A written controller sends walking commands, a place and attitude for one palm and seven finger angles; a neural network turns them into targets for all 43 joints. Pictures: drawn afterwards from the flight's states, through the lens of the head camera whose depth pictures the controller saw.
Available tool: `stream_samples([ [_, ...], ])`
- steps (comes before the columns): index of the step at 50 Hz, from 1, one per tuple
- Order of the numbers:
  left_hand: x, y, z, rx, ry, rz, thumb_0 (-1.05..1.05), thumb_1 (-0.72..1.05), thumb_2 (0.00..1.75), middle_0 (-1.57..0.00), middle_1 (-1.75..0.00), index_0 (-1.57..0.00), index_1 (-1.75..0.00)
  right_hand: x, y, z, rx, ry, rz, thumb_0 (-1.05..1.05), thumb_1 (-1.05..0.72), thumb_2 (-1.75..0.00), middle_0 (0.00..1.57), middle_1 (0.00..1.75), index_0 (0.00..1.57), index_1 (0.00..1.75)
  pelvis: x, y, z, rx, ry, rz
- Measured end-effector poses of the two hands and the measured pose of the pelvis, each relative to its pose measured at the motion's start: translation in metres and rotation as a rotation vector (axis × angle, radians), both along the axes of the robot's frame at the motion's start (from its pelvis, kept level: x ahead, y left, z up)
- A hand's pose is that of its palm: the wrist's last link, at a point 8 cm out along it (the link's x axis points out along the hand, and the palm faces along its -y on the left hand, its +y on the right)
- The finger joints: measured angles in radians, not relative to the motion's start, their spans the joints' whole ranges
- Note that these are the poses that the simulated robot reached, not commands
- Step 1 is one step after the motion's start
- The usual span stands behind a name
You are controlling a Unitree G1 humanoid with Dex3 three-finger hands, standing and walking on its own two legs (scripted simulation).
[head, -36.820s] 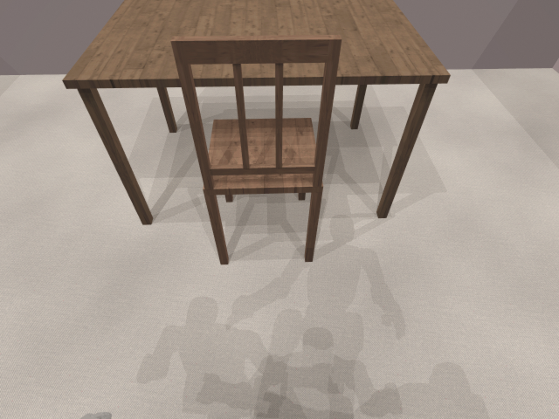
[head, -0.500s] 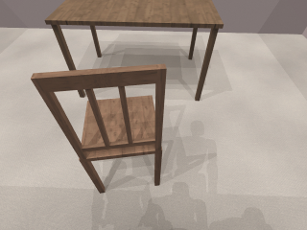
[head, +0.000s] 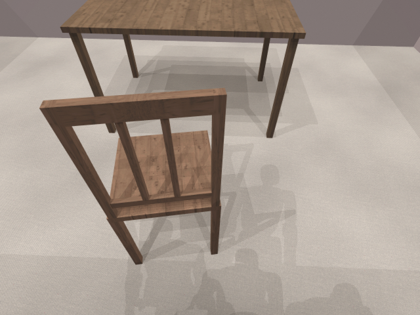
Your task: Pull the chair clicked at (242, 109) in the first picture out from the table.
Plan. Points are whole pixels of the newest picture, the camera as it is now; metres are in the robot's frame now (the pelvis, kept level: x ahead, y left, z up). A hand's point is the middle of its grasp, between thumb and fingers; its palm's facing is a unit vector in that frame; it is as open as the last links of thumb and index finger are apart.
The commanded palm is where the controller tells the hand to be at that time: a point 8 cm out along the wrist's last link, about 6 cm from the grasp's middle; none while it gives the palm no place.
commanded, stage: stand and wait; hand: left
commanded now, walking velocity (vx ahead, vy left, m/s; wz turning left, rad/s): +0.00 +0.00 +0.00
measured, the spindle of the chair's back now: (134, 165) +0.49 +0.24 -0.06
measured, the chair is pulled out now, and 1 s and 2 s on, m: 0.63 0.63 0.63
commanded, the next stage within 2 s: none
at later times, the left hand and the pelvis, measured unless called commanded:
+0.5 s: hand out of the picture -0.01 +0.16 -0.17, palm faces +0.04 -0.98 -0.17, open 7.4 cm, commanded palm none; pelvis +0.00 +0.00 +0.00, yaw +0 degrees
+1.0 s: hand out of the picture -0.01 +0.16 -0.17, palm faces +0.05 -0.98 -0.17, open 7.4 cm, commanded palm none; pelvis +0.00 +0.00 +0.00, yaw +0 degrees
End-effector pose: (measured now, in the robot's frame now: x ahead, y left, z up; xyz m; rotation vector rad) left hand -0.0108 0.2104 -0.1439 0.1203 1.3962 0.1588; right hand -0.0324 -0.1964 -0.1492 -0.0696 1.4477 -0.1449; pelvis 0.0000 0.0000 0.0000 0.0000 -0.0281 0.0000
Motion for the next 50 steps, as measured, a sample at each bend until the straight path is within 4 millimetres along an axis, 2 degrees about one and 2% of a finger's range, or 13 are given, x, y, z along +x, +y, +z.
stream_samples([
  [36,-0.0050,0.0009,-0.0005,-0.007,0.003,0.009,0.01,0.91,0.90,-0.20,-0.30,-0.20,-0.30,-0.0005,0.0047,0.0005,0.000,-0.002,0.002,0.00,-0.91,-0.90,0.20,0.30,0.19,0.29,-0.0009,0.0036,0.0003,0.000,-0.001,0.003],
  [50,-0.0085,-0.0004,0.0000,-0.007,0.015,0.009,0.01,0.91,0.90,-0.20,-0.30,-0.20,-0.30,-0.0066,0.0037,0.0006,-0.001,0.010,-0.002,0.00,-0.91,-0.90,0.20,0.30,0.19,0.29,-0.0020,0.0029,0.0003,0.002,0.003,0.000],
])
